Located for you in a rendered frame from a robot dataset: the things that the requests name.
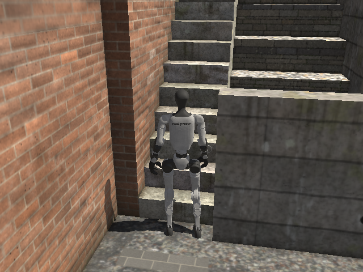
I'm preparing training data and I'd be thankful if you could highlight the right robot thigh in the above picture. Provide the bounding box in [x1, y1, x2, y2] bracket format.
[189, 159, 201, 202]

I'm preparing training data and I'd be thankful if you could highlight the left robot upper arm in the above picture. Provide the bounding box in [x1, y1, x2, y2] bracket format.
[156, 114, 170, 146]

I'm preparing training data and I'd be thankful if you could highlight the left robot forearm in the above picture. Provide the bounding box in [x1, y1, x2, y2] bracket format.
[150, 137, 162, 163]

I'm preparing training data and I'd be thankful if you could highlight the robot thigh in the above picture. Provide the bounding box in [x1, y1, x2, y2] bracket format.
[189, 159, 201, 202]
[162, 158, 174, 201]

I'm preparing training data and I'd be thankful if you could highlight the left robot thigh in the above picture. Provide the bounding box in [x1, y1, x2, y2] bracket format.
[162, 158, 174, 201]

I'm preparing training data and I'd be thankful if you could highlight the right robot upper arm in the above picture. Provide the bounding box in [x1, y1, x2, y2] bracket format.
[194, 114, 206, 146]

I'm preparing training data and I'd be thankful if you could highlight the right robot hand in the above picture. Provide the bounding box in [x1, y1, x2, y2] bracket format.
[197, 156, 209, 168]

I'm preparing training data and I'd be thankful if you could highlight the right robot forearm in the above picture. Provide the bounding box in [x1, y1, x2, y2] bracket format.
[200, 138, 208, 159]

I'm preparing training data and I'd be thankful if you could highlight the left robot hand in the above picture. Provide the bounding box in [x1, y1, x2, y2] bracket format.
[149, 161, 162, 175]

